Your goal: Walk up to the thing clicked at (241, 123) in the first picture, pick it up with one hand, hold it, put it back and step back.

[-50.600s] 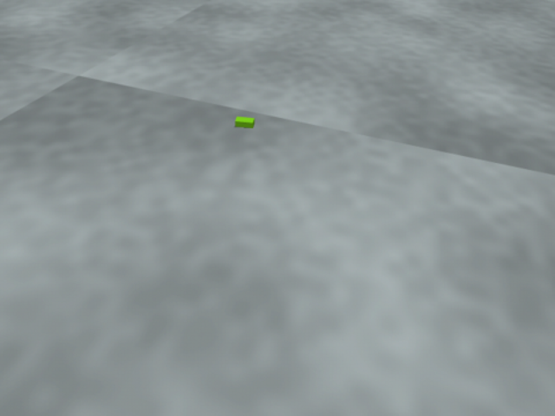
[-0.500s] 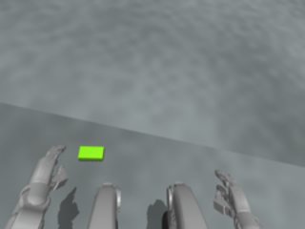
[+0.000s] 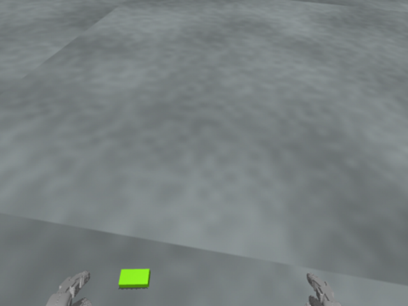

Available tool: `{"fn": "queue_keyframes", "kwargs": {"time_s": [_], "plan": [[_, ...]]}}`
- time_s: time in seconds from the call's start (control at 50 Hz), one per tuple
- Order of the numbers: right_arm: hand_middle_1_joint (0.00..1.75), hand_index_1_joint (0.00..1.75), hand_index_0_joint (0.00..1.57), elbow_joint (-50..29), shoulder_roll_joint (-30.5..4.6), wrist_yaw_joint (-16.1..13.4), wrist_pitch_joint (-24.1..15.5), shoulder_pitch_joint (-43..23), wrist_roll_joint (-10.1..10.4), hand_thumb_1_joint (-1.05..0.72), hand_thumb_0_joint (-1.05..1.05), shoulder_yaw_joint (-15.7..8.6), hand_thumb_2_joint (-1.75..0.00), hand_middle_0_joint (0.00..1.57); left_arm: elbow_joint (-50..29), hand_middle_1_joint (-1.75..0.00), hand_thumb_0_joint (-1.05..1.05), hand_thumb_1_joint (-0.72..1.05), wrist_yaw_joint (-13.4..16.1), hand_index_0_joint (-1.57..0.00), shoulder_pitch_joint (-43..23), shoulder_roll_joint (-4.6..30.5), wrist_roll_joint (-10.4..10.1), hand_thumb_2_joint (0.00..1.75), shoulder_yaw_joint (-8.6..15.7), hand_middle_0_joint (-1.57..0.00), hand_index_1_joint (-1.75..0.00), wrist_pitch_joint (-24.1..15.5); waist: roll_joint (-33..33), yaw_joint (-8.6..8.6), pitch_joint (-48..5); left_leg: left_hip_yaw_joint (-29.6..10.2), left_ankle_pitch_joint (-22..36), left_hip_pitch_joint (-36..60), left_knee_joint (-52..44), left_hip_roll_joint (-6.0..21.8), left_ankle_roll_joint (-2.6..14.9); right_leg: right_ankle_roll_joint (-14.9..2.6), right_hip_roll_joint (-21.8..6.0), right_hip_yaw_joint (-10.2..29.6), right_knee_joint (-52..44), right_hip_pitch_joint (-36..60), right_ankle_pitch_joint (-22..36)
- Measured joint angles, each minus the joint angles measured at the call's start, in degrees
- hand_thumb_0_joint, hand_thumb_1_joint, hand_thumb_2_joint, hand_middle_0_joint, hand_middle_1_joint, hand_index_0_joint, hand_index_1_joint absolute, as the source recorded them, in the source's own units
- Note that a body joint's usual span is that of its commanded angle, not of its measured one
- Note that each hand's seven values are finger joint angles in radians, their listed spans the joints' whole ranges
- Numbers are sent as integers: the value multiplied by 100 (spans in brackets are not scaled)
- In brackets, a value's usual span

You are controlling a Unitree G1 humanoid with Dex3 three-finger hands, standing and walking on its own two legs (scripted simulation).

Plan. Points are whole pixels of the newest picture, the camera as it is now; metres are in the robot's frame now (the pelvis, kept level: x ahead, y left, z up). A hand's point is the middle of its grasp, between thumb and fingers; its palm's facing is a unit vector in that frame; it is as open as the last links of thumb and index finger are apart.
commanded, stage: home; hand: left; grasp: from above
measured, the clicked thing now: (135, 278) +0.45 +0.24 -0.69
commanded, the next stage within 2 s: none
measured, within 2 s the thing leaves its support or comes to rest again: neither
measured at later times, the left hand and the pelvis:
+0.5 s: hand out of the picture +0.16 +0.18 -0.04, palm faces +0.06 -0.98 -0.20, open 7.4 cm; pelvis +0.01 +0.00 +0.01, yaw +1 degrees
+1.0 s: hand out of the picture +0.17 +0.18 -0.04, palm faces +0.05 -0.98 -0.20, open 7.4 cm; pelvis +0.01 +0.00 +0.01, yaw +0 degrees
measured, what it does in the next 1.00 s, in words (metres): stands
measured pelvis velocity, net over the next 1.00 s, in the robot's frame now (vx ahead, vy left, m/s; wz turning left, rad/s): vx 0.01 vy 0.00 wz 0.01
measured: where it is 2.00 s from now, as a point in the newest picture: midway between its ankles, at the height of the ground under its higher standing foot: outside the picture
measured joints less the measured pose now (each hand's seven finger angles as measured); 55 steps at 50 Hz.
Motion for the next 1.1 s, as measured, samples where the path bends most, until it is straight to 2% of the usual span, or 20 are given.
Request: {"fn": "queue_keyframes", "kwargs": {"time_s": [0.12, 0.34, 0.74, 1.1], "plan": [[29, 30, 20, -35, -18, -41, -167, -119, -54, -90, 2, -35, -90, 20, -135, -30, 1, 90, -141, -20, 242, -19, 32, 90, -49, -20, -30, 17, 22, 92, 8, 8, 76, 375, -280, -25, 3, 1, -27, -8, -250, 370, 50], [30, 30, 21, 4, -21, -14, -422, -394, -132, -90, 2, -13, -90, 20, -8, -30, 1, 91, -268, -20, 99, 1, 126, 90, -61, -20, -29, -23, -122, 217, 204, -33, 96, 468, -310, -52, -30, -27, -53, -48, -222, 458, 20], [30, 30, 21, 191, 6, -38, -405, -197, -131, -90, 2, -10, -90, 20, -66, -30, 1, 91, -224, -20, 112, 16, 104, 90, -78, -20, -29, -41, -86, 167, 206, 15, 41, 494, -310, -31, -7, -3, -33, 0, -253, 475, 1], [30, 30, 21, 154, 8, -27, -411, -273, -134, -90, 2, -17, -90, 20, -57, -30, 1, 91, -228, -20, 120, 48, 120, 90, -96, -20, -29, -57, -93, 183, 197, 29, 29, 531, -309, -30, 7, 11, -31, 16, -276, 517, 9]]}}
